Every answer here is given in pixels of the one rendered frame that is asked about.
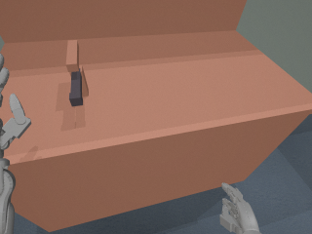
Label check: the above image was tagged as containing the left robot forearm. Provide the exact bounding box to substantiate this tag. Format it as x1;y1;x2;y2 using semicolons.
0;158;16;234

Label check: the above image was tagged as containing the counter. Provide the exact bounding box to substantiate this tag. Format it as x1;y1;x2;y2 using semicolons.
0;0;312;232

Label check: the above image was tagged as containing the tap lever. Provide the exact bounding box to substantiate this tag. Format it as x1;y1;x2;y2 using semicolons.
69;68;83;107

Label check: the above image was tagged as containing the robot right hand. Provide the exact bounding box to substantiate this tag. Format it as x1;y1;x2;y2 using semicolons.
219;182;259;234

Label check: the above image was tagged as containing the robot left hand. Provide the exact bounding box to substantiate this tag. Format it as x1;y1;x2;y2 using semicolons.
0;53;31;159

